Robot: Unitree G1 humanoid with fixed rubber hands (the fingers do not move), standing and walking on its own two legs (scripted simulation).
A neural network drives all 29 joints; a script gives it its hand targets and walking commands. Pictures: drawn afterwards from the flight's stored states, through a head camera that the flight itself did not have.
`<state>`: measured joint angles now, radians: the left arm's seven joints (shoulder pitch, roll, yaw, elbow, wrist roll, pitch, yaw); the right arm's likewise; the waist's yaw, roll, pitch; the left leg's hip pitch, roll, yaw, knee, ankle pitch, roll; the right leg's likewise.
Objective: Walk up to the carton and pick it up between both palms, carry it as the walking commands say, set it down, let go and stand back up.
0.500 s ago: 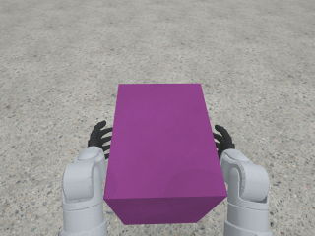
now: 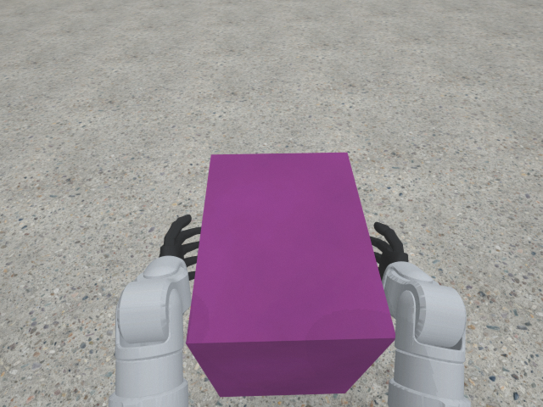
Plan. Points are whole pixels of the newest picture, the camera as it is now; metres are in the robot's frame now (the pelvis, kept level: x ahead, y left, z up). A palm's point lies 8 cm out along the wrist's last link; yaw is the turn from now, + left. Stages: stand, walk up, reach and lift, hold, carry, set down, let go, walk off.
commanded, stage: carry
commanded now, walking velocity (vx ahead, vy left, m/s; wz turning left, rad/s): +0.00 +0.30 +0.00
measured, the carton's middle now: (281, 279) +0.31 +0.00 +0.03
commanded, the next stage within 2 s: none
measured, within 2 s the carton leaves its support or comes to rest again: neither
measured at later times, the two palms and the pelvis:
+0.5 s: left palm (55, 311) +0.22 +0.28 +0.11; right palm (293, 320) +0.21 -0.02 +0.09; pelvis -0.06 +0.14 +0.00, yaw -1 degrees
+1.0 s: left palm out of the picture +0.17 +0.45 +0.11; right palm (144, 358) +0.17 +0.16 +0.10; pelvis -0.11 +0.30 +0.00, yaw -1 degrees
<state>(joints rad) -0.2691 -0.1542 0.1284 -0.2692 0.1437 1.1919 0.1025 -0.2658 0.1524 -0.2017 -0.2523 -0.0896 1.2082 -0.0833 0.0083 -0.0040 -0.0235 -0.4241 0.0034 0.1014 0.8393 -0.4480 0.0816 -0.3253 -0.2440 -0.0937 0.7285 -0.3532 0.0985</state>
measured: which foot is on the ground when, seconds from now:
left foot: up 0.00-0.02, down 0.04-0.44, up 0.46-0.70, down 0.72-1.00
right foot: down 0.00-0.04, up 0.06-0.42, down 0.44-0.72, up 0.74-1.00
